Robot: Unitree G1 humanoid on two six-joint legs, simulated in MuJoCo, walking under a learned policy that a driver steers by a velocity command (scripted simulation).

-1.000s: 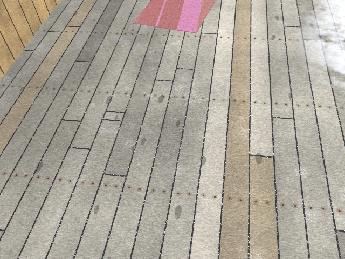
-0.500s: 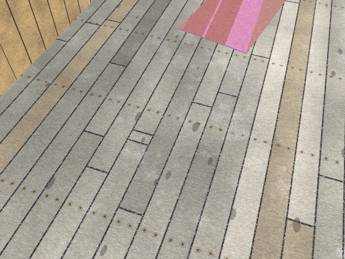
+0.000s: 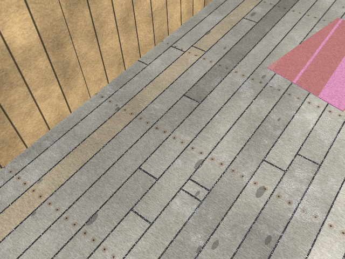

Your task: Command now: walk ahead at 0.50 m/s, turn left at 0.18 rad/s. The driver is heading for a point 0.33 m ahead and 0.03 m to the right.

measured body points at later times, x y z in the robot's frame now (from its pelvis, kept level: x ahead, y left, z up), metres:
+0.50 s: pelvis +0.21 +0.05 +0.00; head +0.24 +0.07 +0.45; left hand +0.27 +0.30 -0.15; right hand +0.27 -0.20 -0.13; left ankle +0.23 +0.11 -0.75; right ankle +0.24 -0.10 -0.70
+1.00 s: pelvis +0.25 +0.03 +0.00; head +0.25 +0.03 +0.45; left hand +0.27 +0.26 -0.16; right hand +0.25 -0.20 -0.16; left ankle +0.23 +0.11 -0.75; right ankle +0.27 -0.07 -0.75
